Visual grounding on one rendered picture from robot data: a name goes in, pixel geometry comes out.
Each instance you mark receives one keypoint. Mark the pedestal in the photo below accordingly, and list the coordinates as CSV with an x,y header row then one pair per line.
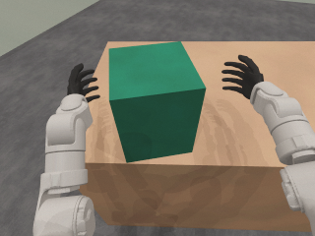
x,y
231,179

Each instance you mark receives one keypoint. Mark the carton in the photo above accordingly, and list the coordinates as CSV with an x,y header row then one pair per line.
x,y
156,97

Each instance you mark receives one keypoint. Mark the left robot hand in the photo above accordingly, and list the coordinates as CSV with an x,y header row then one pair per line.
x,y
76,85

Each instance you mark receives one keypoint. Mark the robot right forearm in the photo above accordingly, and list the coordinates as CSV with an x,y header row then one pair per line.
x,y
287,124

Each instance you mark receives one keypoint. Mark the robot left upper arm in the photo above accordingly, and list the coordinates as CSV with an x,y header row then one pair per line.
x,y
66,216

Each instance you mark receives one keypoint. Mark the robot right upper arm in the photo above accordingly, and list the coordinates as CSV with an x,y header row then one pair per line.
x,y
299,189

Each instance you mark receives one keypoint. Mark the robot left forearm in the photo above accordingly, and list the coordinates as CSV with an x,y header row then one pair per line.
x,y
65,145

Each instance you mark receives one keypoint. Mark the right robot hand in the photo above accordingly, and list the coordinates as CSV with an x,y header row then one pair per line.
x,y
250,76

